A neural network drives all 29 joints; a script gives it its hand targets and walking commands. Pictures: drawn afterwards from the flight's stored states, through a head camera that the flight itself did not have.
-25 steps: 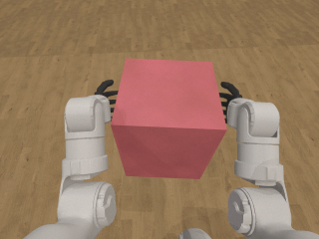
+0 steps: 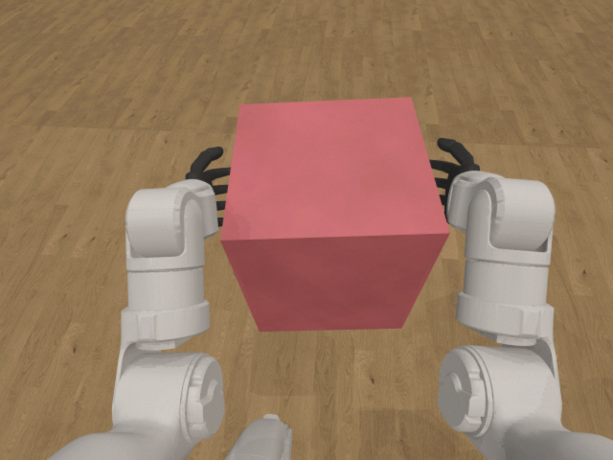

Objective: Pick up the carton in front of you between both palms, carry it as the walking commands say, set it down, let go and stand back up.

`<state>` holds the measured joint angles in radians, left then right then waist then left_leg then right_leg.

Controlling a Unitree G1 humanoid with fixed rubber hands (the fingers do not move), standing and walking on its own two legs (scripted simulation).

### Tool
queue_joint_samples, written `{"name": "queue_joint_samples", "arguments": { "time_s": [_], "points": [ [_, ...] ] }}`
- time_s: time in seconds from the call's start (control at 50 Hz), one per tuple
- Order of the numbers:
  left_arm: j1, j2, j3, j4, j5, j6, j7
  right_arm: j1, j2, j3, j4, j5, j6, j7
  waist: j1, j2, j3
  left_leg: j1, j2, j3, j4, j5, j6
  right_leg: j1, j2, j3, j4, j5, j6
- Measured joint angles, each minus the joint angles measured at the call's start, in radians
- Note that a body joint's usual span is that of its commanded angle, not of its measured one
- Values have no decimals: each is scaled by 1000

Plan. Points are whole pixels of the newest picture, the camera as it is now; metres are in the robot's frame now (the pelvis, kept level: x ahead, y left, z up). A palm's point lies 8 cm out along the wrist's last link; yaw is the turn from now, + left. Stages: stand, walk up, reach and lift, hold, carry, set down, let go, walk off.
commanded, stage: carry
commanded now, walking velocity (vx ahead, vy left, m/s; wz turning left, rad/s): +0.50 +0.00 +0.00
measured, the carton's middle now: (327, 226) +0.40 +0.03 +0.08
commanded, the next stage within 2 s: none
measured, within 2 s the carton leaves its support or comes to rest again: neither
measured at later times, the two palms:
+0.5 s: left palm (267, 40) +0.69 +0.14 +0.19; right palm (458, 48) +0.67 -0.15 +0.19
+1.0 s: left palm out of the picture +0.99 +0.17 +0.21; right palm out of the picture +0.99 -0.13 +0.22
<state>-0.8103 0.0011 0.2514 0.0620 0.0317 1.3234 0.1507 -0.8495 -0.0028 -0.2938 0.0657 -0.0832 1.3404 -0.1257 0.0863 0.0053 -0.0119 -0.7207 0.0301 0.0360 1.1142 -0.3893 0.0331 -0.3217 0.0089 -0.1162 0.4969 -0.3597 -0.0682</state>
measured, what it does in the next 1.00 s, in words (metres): climbs: left foot, then right foot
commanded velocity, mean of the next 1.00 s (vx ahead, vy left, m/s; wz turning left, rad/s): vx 0.50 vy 0.00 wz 0.00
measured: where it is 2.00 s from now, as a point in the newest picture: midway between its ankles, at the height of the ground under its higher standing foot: (341, 190)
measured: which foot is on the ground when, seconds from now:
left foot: up 0.00-0.14, down 0.16-0.60, up 0.62-0.98, down 1.00-1.00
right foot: down 0.00-0.16, up 0.18-0.56, down 0.58-1.00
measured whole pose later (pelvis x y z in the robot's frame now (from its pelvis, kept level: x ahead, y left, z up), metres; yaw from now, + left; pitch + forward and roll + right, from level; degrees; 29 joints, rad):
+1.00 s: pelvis +0.61 +0.01 +0.03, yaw -1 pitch +5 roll +1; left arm -0.85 0.02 0.26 0.12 0.05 1.33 0.14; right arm -0.87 -0.01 -0.28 0.12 -0.08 1.33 -0.13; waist 0.03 -0.01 -0.07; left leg -0.60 0.01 0.14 0.61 -0.20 0.06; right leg -0.14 -0.04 -0.10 0.53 -0.53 -0.01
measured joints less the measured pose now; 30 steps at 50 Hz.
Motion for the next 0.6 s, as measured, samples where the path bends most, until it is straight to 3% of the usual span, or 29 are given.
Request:
{"name": "queue_joint_samples", "arguments": {
  "time_s": [0.08, 0.14, 0.16, 0.2, 0.26, 0.3, 0.38, 0.52, 0.56, 0.6],
  "points": [
    [-22, -3, 12, -4, 3, -7, 0, -1, 3, -4, -26, -3, -3, 0, -9, -3, -21, -7, 14, 25, -251, 85, -1, 93, -7, 10, -42, -55, 23],
    [-33, 2, 12, 35, 10, -5, -4, -4, -2, -3, 10, -3, -8, 2, -32, -19, -50, 73, -11, 80, -446, 130, 15, 157, -30, 16, -19, -130, 46],
    [-35, 9, 13, 51, 12, -2, -7, -11, -2, 1, 38, -4, -12, 2, -43, -21, -58, 120, -23, 100, -505, 155, 28, 162, -41, 15, 35, -164, 52],
    [-27, 31, 16, 84, 11, -6, -17, -11, 10, 19, 92, -13, -37, 2, -81, -41, -59, 147, -39, 119, -461, 148, 39, 97, -63, 43, 275, -168, 60],
    [-9, 36, 19, 108, 15, 0, -25, 25, 16, 45, 110, -10, -40, 0, -130, -21, -41, 207, -39, 107, -468, 84, 43, -88, -13, 95, 684, -127, 44],
    [-6, 26, 19, 94, 26, 8, -25, 53, 10, 55, 80, 13, -35, -7, -150, -15, -23, 260, -37, 98, -517, 80, 35, -196, -7, 91, 772, -83, 35],
    [-10, 5, 24, 28, 43, 11, -22, 64, 5, 49, 13, 45, -38, -23, -170, -9, 3, 356, -32, 87, -598, 59, 34, -351, -26, 82, 693, -45, 38],
    [-21, 2, 33, -30, 49, 14, -22, 15, 2, 32, -2, 49, -40, -25, -155, 1, -33, 517, -13, 71, -661, -44, -7, -363, -43, 31, 259, 74, 36],
    [-36, 7, 30, 5, 48, 14, -23, -1, -8, 31, 28, 45, -33, -22, -137, 13, -52, 549, 7, 66, -612, -108, -24, -287, -20, -14, 128, 110, 20],
    [-53, 1, 18, 61, 56, 0, -23, -8, -30, 26, 63, 45, -30, -13, -108, 29, -61, 510, 38, 53, -419, -132, -28, -247, -3, -40, 136, 147, -2]
  ]
}}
